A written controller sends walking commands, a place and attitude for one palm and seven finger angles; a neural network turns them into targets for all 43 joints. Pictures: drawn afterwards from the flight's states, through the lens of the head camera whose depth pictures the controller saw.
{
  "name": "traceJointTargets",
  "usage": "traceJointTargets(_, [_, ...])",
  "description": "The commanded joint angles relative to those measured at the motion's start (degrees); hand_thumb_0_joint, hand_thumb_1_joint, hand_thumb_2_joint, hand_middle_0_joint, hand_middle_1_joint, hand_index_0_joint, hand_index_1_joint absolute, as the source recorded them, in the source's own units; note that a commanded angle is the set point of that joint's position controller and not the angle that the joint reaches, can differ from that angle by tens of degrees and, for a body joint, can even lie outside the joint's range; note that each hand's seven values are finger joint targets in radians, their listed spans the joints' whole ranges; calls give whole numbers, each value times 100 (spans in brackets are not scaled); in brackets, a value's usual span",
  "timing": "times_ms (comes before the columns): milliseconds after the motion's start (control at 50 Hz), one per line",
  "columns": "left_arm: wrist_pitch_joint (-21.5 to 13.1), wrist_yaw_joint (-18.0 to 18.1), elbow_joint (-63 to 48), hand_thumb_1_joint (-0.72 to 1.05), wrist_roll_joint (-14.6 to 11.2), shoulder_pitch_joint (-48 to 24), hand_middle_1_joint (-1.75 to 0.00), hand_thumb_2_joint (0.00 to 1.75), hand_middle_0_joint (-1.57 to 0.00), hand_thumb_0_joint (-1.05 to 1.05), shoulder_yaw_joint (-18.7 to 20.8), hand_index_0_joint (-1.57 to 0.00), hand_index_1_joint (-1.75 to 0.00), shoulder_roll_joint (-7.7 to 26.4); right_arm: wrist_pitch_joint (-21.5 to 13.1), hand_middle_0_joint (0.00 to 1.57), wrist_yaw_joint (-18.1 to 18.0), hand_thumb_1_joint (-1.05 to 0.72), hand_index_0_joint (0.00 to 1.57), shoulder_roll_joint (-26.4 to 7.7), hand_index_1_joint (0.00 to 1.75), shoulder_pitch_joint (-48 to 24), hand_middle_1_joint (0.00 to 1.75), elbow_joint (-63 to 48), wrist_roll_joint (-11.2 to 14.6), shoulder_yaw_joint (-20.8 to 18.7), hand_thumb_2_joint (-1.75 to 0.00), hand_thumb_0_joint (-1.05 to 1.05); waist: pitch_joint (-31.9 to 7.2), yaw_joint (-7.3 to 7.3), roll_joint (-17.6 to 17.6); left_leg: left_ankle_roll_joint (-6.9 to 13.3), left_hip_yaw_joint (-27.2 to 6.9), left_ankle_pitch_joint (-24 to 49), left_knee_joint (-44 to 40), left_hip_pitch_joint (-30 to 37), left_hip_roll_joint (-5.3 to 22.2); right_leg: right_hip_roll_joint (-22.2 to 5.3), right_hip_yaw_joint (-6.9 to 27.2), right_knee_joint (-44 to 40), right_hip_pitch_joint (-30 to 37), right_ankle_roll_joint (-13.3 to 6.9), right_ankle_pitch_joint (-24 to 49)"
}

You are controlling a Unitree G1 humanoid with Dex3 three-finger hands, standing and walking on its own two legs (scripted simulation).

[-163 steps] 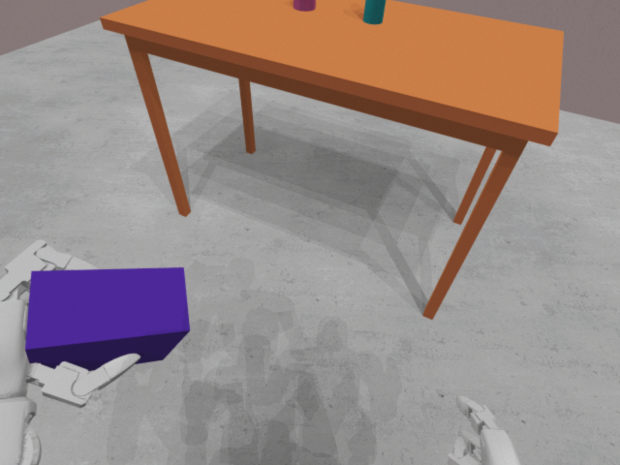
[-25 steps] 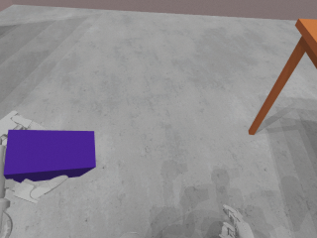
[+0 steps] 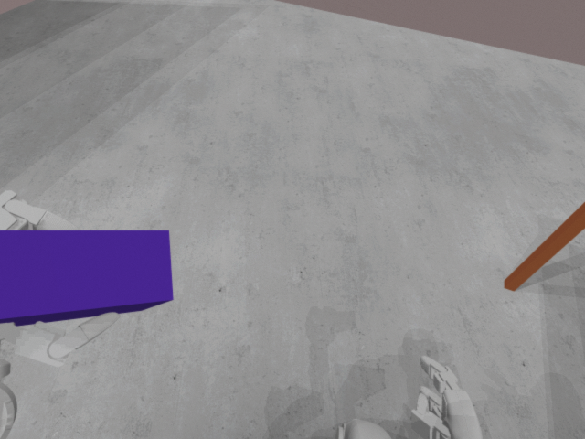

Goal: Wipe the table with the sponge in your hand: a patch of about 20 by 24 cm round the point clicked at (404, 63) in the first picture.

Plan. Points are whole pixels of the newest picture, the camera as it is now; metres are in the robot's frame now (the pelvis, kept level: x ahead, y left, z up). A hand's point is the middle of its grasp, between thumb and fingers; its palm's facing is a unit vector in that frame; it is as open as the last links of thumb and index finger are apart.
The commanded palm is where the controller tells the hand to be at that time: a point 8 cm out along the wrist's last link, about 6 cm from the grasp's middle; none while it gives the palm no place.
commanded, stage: walk to a spot facing it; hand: left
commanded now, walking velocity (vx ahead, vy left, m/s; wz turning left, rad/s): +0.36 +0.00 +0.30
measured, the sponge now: (110, 278) +0.24 +0.20 +0.16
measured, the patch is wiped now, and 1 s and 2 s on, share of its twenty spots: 0.00 0.00 0.00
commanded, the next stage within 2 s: turn to face it in 1.06 s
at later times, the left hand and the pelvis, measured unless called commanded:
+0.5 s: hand (66, 234) +0.27 +0.24 +0.19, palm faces +0.55 -0.72 -0.42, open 10.6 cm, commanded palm +0.21 +0.28 +0.19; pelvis +0.11 -0.02 +0.01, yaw +11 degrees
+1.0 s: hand (101, 182) +0.35 +0.25 +0.18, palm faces +0.67 -0.57 -0.47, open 10.6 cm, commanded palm +0.27 +0.27 +0.19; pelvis +0.24 -0.05 +0.00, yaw +23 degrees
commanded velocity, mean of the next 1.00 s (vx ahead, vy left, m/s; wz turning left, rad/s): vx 0.30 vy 0.00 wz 0.40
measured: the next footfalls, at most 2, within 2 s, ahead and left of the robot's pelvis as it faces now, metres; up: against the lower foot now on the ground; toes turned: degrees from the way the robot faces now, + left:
right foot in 0.14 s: +0.12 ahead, -0.14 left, +0.00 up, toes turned -6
left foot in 0.52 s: +0.19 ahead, +0.13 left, +0.00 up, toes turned +22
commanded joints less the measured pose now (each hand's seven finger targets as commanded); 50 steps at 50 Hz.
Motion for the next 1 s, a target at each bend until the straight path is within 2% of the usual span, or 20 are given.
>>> traceJointTargets(0, [-541, 73, -1455, 10, -107, 15, -160, 130, -120, 0, 577, -120, -160, 657, -397, 20, -80, -90, 20, -903, 30, -247, 30, -629, -49, -262, -90, 0, -646, 101, 1850, 1003, -1030, -103, -1732, -86, 1054, 167, -320, -1677, 893, 63, 324])
traceJointTargets(80, [-336, 62, -549, 10, -46, -296, -160, 130, -120, 0, 472, -120, -160, 577, -272, 20, -201, -90, 20, -871, 30, -288, 30, -505, -69, -205, -90, 0, -653, 169, 1110, 698, -807, -1174, -731, -584, 811, 520, -624, -3235, 2269, 57, 511])
traceJointTargets(100, [-273, 64, -442, 10, -2, -487, -160, 130, -120, 0, 443, -120, -160, 633, -230, 20, -218, -90, 20, -806, 30, -313, 30, -490, -49, -189, -90, 0, -720, 192, 415, 541, -523, -1413, 326, -982, 513, 190, -106, -3778, 2688, -114, 150])
traceJointTargets(120, [-185, 80, -321, 10, 49, -537, -160, 130, -120, 0, 483, -120, -160, 787, -164, 20, -206, -90, 20, -643, 30, -243, 30, -530, -36, -166, -90, 0, -822, 218, -1197, 293, 12, -1722, 2266, -2126, -139, -1112, 1918, -4642, 3255, -696, -889])
traceJointTargets(140, [-144, 115, -383, 10, -47, -760, -160, 130, -120, 0, 691, -120, -160, 1141, -230, 20, -214, -90, 20, -814, 30, -667, 30, -675, -72, -178, -90, 0, -630, 346, -1947, 114, -339, -1752, 3801, -2930, -374, -2213, 3781, -5265, 3180, -1249, -752])
traceJointTargets(220, [-375, 8, -706, 10, -29, -852, -160, 130, -120, 0, 539, -120, -160, 979, -65, 20, -159, -90, 20, -855, 30, -700, 30, -399, -92, -137, -90, 0, -257, 161, -520, -131, -504, -639, 4127, -2415, 221, -1717, 1568, -5034, 2223, -1116, 230])
traceJointTargets(280, [-396, 79, -893, 10, -20, -693, -160, 130, -120, 0, 530, -120, -160, 942, -6, 20, -155, -90, 20, -882, 30, -622, 30, -507, -118, -168, -90, 0, -360, 115, -578, -110, -86, -286, 2803, -1738, 265, -1517, 478, -4984, 2060, -1006, 957])
traceJointTargets(400, [-345, 340, -1297, 10, -87, -85, -160, 130, -120, 0, 734, -120, -160, 894, -23, 20, -159, -90, 20, -771, 30, -416, 30, -918, -135, -253, -90, 0, -701, 351, -705, -3, 750, -416, 471, -960, -72, -1416, 213, -4426, 2748, -1085, 1758])
traceJointTargets(460, [-350, 392, -1371, 10, -95, -355, -160, 130, -120, 0, 591, -120, -160, 794, 5, 20, -227, -90, 20, -861, 30, -153, 30, -933, -105, -337, -90, 0, -968, 60, -240, 57, 959, 152, -517, 473, -327, -1056, -322, -2988, 2314, -725, 2051])
traceJointTargets(480, [-424, 398, -1407, 10, -89, -457, -160, 130, -120, 0, 570, -120, -160, 777, 3, 20, -261, -90, 20, -951, 30, -11, 30, -936, -72, -379, -90, 0, -1191, -110, 663, 311, 317, 346, -737, 1484, -14, -779, -590, -1637, 1530, -461, 2149])
traceJointTargets(500, [-515, 388, -1557, 10, -90, -529, -160, 130, -120, 0, 510, -120, -160, 689, -14, 20, -228, -90, 20, -1106, 30, -147, 30, -990, -63, -422, -90, 0, -1252, -84, 2318, 1011, -1956, 1640, -1104, 2263, 1360, 73, -678, -16, 108, -89, -24])
traceJointTargets(520, [-625, 372, -1446, 10, -15, -710, -160, 130, -120, 0, 465, -120, -160, 813, -85, 20, -143, -90, 20, -1033, 30, -172, 30, -993, -44, -346, -90, 0, -1047, -45, 2256, 1528, -3472, 2811, -1381, 2381, 2110, 346, -93, 935, -734, -172, -1262])
traceJointTargets(560, [-541, 189, -1070, 10, 8, -408, -160, 130, -120, 0, 827, -120, -160, 1140, -49, 20, -88, -90, 20, -1051, 30, -266, 30, -781, 11, -424, -90, 0, -997, -18, 1624, 1755, -3134, 1326, -1354, 1735, 2136, -130, 588, 1268, -1158, -119, -726])
traceJointTargets(640, [-627, 117, -2049, 10, -68, 76, -160, 130, -120, 0, 724, -120, -160, 891, -236, 20, -47, -90, 20, -864, 30, -343, 30, -748, -2, -325, -90, 0, -885, 131, 1854, 1176, -1342, 1027, -1483, 679, 1282, -126, 110, -320, -278, -29, 136])
traceJointTargets(780, [-397, 84, -641, 10, -91, -68, -160, 130, -120, 0, 650, -120, -160, 662, -242, 20, -190, -90, 20, -863, 30, -283, 30, -535, -38, -244, -90, 0, -818, 159, 1126, 664, -604, -166, -641, -198, 921, 480, -671, -3234, 2052, 59, 724])
traceJointTargets(800, [-336, 81, -533, 10, -51, -276, -160, 130, -120, 0, 602, -120, -160, 678, -193, 20, -211, -90, 20, -798, 30, -266, 30, -524, -17, -234, -90, 0, -872, 162, 490, 504, -375, -625, 276, -552, 628, 210, -281, -3757, 2501, -70, 575])
traceJointTargets(840, [-159, 135, -383, 10, -63, -569, -160, 130, -120, 0, 840, -120, -160, 1177, -181, 20, -216, -90, 20, -733, 30, -588, 30, -703, -43, -163, -90, 0, -723, 305, -2049, 62, -173, -1908, 3637, -2727, -355, -2211, 3312, -4985, 3204, -1140, 426])
traceJointTargets(880, [-316, 87, -559, 10, -107, -685, -160, 130, -120, 0, 769, -120, -160, 1122, -201, 20, -168, -90, 20, -860, 30, -607, 30, -522, -88, -202, -90, 0, -348, 183, -1152, -101, -670, -1114, 4607, -2698, 89, -2237, 2894, -4967, 2611, -1305, 678])
traceJointTargets(920, [-396, 70, -808, 10, -41, -602, -160, 130, -120, 0, 686, -120, -160, 1005, -43, 20, -140, -90, 20, -778, 30, -731, 30, -455, -101, -111, -90, 0, -442, 181, -547, -205, -489, -876, 4261, -2437, 210, -1812, 1243, -4621, 2618, -1096, 1944])
traceJointTargets(980, [-398, 157, -970, 10, -14, -312, -160, 130, -120, 0, 677, -120, -160, 946, 32, 20, -167, -90, 20, -796, 30, -697, 30, -590, -140, -173, -90, 0, -529, 135, -701, -224, -5, -662, 2992, -1809, 218, -1543, 110, -4330, 2565, -916, 3472])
